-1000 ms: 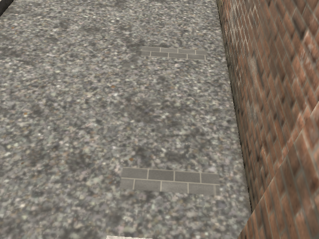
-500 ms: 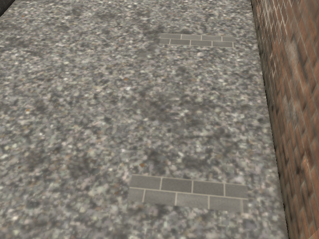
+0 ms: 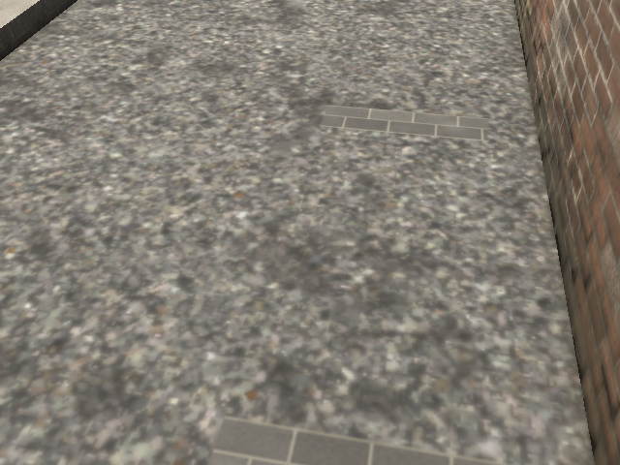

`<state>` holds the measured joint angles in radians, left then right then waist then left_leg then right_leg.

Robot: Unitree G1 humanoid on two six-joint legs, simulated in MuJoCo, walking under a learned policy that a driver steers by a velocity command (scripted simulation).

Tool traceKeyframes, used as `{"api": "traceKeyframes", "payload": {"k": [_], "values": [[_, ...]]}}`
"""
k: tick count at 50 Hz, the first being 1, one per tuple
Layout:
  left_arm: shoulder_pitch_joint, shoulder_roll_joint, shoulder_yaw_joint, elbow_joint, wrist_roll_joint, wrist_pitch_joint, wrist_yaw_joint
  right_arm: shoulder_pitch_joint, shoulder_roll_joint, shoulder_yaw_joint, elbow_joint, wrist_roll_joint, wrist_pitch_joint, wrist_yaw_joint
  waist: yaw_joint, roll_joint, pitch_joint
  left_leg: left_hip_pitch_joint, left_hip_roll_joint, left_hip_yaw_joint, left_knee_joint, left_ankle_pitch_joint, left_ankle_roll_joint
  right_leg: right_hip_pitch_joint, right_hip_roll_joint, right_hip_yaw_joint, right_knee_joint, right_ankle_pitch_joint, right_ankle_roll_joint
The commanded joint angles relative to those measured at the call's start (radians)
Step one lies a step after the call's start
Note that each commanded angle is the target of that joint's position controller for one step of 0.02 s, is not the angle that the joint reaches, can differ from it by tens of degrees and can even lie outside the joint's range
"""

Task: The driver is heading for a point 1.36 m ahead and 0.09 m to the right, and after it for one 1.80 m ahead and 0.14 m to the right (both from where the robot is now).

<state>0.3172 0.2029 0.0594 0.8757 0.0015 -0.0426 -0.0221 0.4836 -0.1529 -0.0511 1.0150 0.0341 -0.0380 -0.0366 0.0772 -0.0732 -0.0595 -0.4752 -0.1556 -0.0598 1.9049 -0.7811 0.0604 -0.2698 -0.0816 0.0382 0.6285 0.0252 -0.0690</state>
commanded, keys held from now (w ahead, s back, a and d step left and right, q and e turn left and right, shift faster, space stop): w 1.00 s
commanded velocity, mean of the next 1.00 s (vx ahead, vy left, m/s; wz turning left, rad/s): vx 0.50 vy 0.00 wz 0.00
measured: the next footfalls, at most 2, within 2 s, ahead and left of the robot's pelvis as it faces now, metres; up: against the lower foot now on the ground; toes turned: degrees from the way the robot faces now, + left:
left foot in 0.44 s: +0.42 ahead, +0.12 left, -0.21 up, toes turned -2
right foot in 0.78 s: +0.69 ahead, -0.14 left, -0.21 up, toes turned +1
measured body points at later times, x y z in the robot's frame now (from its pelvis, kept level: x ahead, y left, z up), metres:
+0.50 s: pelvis +0.33 +0.01 -0.23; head +0.34 +0.00 +0.22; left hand +0.26 +0.21 -0.38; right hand +0.52 -0.19 -0.33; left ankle +0.38 +0.12 -0.98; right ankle +0.12 -0.14 -0.67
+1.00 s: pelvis +0.65 -0.05 -0.24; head +0.68 -0.06 +0.21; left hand +0.69 +0.20 -0.37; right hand +0.78 -0.30 -0.36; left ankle +0.68 +0.12 -0.90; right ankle +0.65 -0.14 -0.98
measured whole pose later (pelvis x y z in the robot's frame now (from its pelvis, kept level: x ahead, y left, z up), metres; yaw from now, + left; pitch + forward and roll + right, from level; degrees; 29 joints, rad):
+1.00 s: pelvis +0.65 -0.05 -0.24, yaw +0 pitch +4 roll +1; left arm 0.31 0.18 0.03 0.91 0.00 -0.09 -0.01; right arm 0.20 -0.24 -0.07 0.81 0.01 -0.07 -0.02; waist 0.05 0.02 -0.03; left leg -0.63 0.06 -0.03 1.02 -0.24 0.03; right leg -0.27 0.03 0.01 0.41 -0.21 -0.05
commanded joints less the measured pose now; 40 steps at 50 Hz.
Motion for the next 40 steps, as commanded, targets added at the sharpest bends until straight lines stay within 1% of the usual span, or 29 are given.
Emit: {"api": "traceKeyframes", "payload": {"k": [1,2,3,4,5,6,9,10,13,14,16,17,18,19,20,21,22,23,24,26,27,29,30,31,33,35,37,39,40], "values": [[0.554,-0.012,-0.026,0.23,-0.03,-0.009,-0.005,-0.016,0.122,0.032,-0.198,-0.016,-0.044,0.015,-0.035,-0.312,0.152,-0.858,-0.02,-0.131,0.263,0.069,0.02,0.53,-0.094,0.2,0.145,0.984,-0.044],[0.432,0.121,0.018,0.246,-0.015,-0.008,-0.01,-0.046,0.176,0.057,-0.245,0.033,-0.043,0.011,-0.095,-0.233,0.097,-0.859,0.098,-0.125,0.151,0.214,0.046,0.356,-0.272,0.625,-0.048,0.182,-0.176],[0.341,0.061,0.003,0.199,-0.019,-0.008,-0.02,-0.195,0.095,0.047,-0.262,0.045,-0.012,-0.002,-0.072,0.078,0.178,-0.907,0.162,-0.108,0.157,0.323,0.028,0.217,-0.292,0.649,-0.139,-0.107,-0.183],[0.331,-0.042,-0.04,0.186,-0.009,-0.022,-0.014,-0.274,0.052,0.037,-0.268,0.044,0.011,0.004,-0.068,0.245,0.185,-0.84,0.179,-0.121,0.028,0.523,0.043,0.062,-0.161,0.5,-0.062,-0.184,-0.061],[0.229,-0.034,-0.052,0.143,-0.025,-0.037,0.021,-0.263,0.072,0.05,-0.312,0.005,0.021,0.02,-0.14,0.202,0.178,-0.68,0.234,-0.055,-0.215,0.635,-0.012,-0.13,-0.113,0.463,-0.077,-0.153,-0.074],[0.104,-0.001,-0.055,0.09,-0.025,-0.037,0.065,-0.319,0.027,0.043,-0.372,-0.01,0.027,0.027,-0.18,0.189,0.227,-0.466,0.258,-0.038,-0.498,0.837,-0.064,-0.387,-0.093,0.431,-0.137,-0.194,-0.108],[0.268,0.023,-0.046,0.107,-0.051,-0.067,0.116,-0.429,-0.024,0.029,-0.387,-0.03,-0.002,0.046,-0.09,0.124,0.174,-0.318,0.242,-0.058,-0.85,1.317,-0.072,-0.296,0.001,0.308,-0.014,-0.188,-0.059],[0.228,0.059,-0.029,0.093,-0.048,-0.064,0.131,-0.444,-0.045,0.026,-0.4,-0.035,0.004,0.063,-0.092,0.061,0.185,-0.151,0.24,-0.073,-0.994,1.53,-0.084,-0.405,0.001,0.317,0.02,-0.372,-0.084],[0.347,-0.018,-0.032,0.112,-0.058,-0.027,0.135,-0.544,-0.025,0.013,-0.443,-0.014,0.03,0.084,0.011,-0.009,0.184,-0.209,0.192,-0.078,-1.109,1.344,-0.113,-0.17,0.022,0.361,0.16,-0.302,-0.108],[0.351,-0.029,-0.034,0.103,-0.047,-0.016,0.124,-0.596,-0.037,0.009,-0.479,0.012,0.027,0.084,0.029,-0.053,0.212,-0.342,0.182,-0.105,-1.155,1.198,-0.115,-0.026,0.03,0.442,0.193,-0.294,-0.137],[0.413,-0.034,-0.014,0.103,-0.056,0.003,0.113,-0.742,-0.045,0.022,-0.525,0.02,-0.017,0.109,0.142,0.0,0.273,-0.536,0.186,-0.073,-1.294,1.092,-0.122,0.218,0.047,0.454,0.276,-0.279,-0.139],[0.353,-0.025,0.003,0.098,-0.058,0.014,0.117,-0.72,-0.032,0.033,-0.511,0.036,-0.035,0.11,0.137,-0.061,0.266,-0.485,0.239,-0.116,-1.414,1.097,-0.1,0.223,0.035,0.454,0.341,-0.281,-0.149],[0.392,-0.04,0.002,0.116,-0.062,0.015,0.122,-0.727,-0.044,0.023,-0.508,0.023,-0.056,0.115,0.166,-0.016,0.238,-0.432,0.23,-0.074,-1.45,1.167,-0.096,0.216,0.054,0.434,0.389,-0.16,-0.135],[0.316,-0.004,0.015,0.11,-0.059,0.019,0.122,-0.599,-0.044,0.021,-0.462,0.052,-0.054,0.119,0.101,-0.069,0.218,-0.249,0.294,-0.135,-1.529,1.125,-0.054,0.101,0.007,0.474,0.434,-0.151,-0.155],[0.27,-0.011,0.011,0.105,-0.054,0.004,0.107,-0.433,-0.09,-0.003,-0.406,0.046,-0.051,0.121,0.025,-0.027,0.17,-0.01,0.285,-0.072,-1.577,1.209,-0.025,-0.002,0.035,0.399,0.551,-0.078,-0.129],[0.283,-0.047,-0.001,0.128,-0.031,-0.015,0.082,-0.255,-0.124,-0.025,-0.322,0.012,-0.055,0.118,-0.055,0.011,0.065,0.293,0.23,0.03,-1.663,1.318,-0.003,-0.064,0.114,0.26,0.745,0.018,-0.077],[0.223,-0.036,0.008,0.129,-0.032,-0.033,0.053,0.02,-0.109,-0.034,-0.232,-0.027,-0.049,0.104,-0.21,0.129,0.01,0.711,0.273,0.022,-1.608,1.454,0.056,-0.413,0.23,0.134,1.17,-0.233,-0.007],[0.178,-0.041,0.01,0.096,-0.016,-0.06,0.045,0.18,-0.121,-0.03,-0.172,-0.046,-0.045,0.099,-0.262,0.294,-0.084,1.035,0.427,-0.119,-1.302,1.822,0.157,-0.736,0.298,0.134,1.486,-0.886,0.026],[0.218,0.022,0.004,0.025,-0.033,-0.086,0.047,0.119,-0.176,-0.038,-0.171,-0.041,-0.06,0.088,-0.178,0.456,-0.175,1.101,0.503,-0.26,-1.226,1.895,0.248,-0.895,0.225,0.204,1.486,-0.818,0.05],[0.091,0.01,-0.017,-0.019,-0.003,-0.085,0.048,0.088,-0.12,-0.033,-0.15,-0.031,-0.051,0.077,-0.179,0.209,-0.205,0.972,0.484,-0.301,-1.343,1.195,0.272,-0.999,0.1,0.131,1.31,-0.689,0.04],[0.078,0.006,-0.02,-0.045,-0.024,-0.08,0.044,0.037,-0.189,-0.057,-0.127,-0.015,-0.06,0.048,-0.112,0.187,-0.234,0.807,0.58,-0.516,-1.443,0.626,0.287,-0.954,0.024,0.193,1.102,-0.495,0.016],[-0.12,0.006,-0.013,-0.099,-0.021,-0.032,0.038,-0.216,-0.09,-0.011,-0.188,-0.046,-0.059,0.013,0.004,0.025,0.088,0.168,0.539,-0.461,-1.604,0.66,0.214,-0.711,-0.092,0.167,0.59,-0.296,0.06],[-0.157,-0.009,-0.019,-0.109,-0.011,-0.032,0.039,-0.241,-0.111,-0.012,-0.205,-0.057,-0.063,0.005,-0.006,0.043,0.112,-0.036,0.452,-0.332,-1.639,0.78,0.192,-0.497,-0.078,0.121,0.405,-0.234,0.077],[-0.128,-0.021,-0.023,-0.106,0.01,-0.043,0.033,-0.267,-0.18,-0.039,-0.219,-0.042,-0.056,-0.003,0.004,0.142,0.066,-0.113,0.363,-0.194,-1.624,0.84,0.153,-0.281,-0.046,0.087,0.241,-0.114,0.073],[-0.159,-0.012,-0.024,-0.092,0.002,-0.043,0.014,-0.213,-0.239,-0.059,-0.199,-0.005,-0.053,-0.005,-0.015,0.218,0.008,-0.091,0.328,-0.121,-1.647,0.902,0.138,-0.083,0.041,-0.008,0.151,0.03,0.074],[-0.21,0.003,-0.021,-0.11,-0.006,-0.041,0.021,-0.142,-0.204,-0.051,-0.165,0.035,-0.04,0.001,-0.035,0.182,0.036,0.074,0.34,-0.146,-1.62,0.868,0.125,-0.145,0.056,-0.021,0.024,-0.019,0.059],[-0.224,0.041,-0.013,-0.102,0.008,-0.042,0.016,-0.059,-0.185,-0.042,-0.139,0.033,-0.028,0.011,-0.049,0.145,0.053,0.186,0.323,-0.136,-1.545,0.837,0.095,-0.122,0.083,-0.069,-0.054,-0.078,0.028],[0.008,0.137,0.025,-0.036,0.021,-0.052,0.013,-0.068,-0.179,-0.029,-0.147,0.004,-0.033,0.021,0.07,0.122,-0.064,0.125,0.228,-0.043,-1.24,0.976,0.035,0.191,0.075,-0.046,-0.021,-0.074,-0.023],[0.161,0.261,0.055,-0.02,0.018,-0.053,0.009,0.008,-0.085,-0.001,-0.169,-0.022,-0.05,0.029,0.087,-0.099,-0.199,-0.17,0.119,0.027,-0.812,0.763,-0.026,0.534,-0.178,0.337,-0.068,-0.063,-0.169]]}}
Velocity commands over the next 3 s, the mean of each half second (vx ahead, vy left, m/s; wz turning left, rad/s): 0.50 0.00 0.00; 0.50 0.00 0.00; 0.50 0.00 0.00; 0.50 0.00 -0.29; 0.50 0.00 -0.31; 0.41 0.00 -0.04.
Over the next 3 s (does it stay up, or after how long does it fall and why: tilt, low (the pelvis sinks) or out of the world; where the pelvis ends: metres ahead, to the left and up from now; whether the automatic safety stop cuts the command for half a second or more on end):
stays up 1.64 -0.18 -0.24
